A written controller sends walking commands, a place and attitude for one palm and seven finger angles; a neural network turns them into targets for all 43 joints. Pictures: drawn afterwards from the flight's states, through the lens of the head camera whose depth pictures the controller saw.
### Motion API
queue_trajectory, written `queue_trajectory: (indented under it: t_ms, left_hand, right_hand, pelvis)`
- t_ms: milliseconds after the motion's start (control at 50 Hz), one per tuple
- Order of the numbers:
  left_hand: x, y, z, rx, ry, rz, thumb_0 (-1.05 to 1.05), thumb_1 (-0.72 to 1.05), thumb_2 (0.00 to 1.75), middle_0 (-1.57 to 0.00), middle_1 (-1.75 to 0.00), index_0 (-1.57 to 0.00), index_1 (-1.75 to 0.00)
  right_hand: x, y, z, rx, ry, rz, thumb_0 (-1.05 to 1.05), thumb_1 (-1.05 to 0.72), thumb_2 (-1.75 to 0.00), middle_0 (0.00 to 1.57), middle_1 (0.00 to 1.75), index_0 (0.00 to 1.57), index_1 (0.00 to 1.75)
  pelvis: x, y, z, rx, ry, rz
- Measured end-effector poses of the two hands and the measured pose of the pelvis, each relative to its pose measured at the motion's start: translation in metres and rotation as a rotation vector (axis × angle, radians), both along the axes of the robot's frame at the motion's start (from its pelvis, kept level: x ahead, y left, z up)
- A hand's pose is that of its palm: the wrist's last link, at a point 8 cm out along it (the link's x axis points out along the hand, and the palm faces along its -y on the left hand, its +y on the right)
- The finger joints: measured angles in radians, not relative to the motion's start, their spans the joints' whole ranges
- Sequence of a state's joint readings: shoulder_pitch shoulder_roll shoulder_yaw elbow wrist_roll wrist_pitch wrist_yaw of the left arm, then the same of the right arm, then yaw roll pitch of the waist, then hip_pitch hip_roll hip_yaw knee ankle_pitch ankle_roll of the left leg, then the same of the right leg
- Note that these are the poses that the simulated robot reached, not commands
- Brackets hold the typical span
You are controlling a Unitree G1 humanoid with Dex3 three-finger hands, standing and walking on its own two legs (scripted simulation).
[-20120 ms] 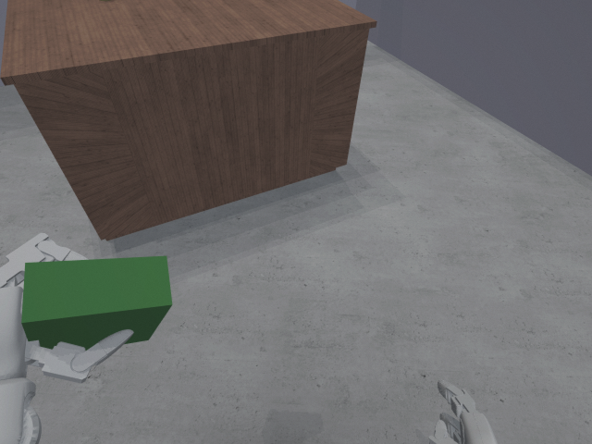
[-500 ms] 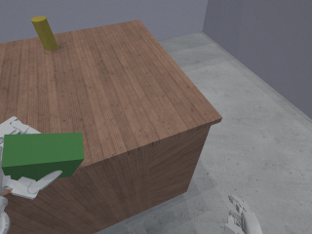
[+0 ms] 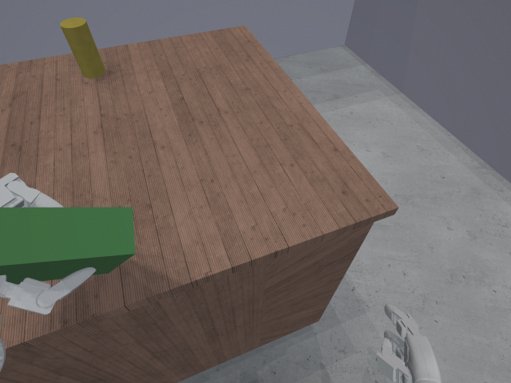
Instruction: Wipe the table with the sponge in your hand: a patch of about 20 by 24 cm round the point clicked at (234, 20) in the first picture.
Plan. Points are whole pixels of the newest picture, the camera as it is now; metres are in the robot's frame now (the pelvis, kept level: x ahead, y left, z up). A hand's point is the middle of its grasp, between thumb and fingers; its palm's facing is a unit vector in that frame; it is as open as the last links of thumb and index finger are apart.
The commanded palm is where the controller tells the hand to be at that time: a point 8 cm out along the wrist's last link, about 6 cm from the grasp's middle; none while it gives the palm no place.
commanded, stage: come to a stop and stand still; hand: left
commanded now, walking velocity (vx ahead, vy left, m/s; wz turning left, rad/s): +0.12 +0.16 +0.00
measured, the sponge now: (83, 246) +0.24 +0.21 +0.16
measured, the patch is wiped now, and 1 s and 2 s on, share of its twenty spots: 0.00 0.00 0.00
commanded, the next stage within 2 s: look again from close up in 1.24 s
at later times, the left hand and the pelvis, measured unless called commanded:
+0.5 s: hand (21, 235) +0.23 +0.26 +0.19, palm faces +0.34 -0.84 -0.43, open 9.6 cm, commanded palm +0.17 +0.30 +0.20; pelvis +0.01 +0.02 +0.02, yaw +0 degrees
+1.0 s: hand (11, 237) +0.24 +0.29 +0.17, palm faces +0.39 -0.82 -0.42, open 9.6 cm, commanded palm +0.18 +0.31 +0.20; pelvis +0.01 +0.03 +0.02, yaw -1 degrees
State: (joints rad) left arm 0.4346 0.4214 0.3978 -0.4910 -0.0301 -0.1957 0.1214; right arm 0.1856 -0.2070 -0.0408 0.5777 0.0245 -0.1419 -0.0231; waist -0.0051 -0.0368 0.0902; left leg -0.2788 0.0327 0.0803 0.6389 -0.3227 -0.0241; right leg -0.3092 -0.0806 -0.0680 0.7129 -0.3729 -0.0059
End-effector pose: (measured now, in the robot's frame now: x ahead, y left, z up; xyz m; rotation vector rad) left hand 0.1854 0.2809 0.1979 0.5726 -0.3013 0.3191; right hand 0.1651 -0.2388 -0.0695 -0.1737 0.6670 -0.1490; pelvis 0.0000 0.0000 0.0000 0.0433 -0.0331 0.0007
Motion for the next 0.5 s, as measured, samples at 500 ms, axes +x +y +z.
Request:
queue_trajectory:
  t_ms: [500]
  left_hand:
    - [0.004,0.019,0.013,-0.071,0.031,-0.029,0.0,-0.44,1.01,-0.81,-1.34,-0.8,-1.34]
  right_hand:
    - [0.016,0.053,0.018,0.018,0.018,0.075,0.01,-0.9,-0.9,0.2,0.3,0.2,0.3]
  pelvis:
    - [0.014,0.022,0.02,-0.055,-0.007,0.006]
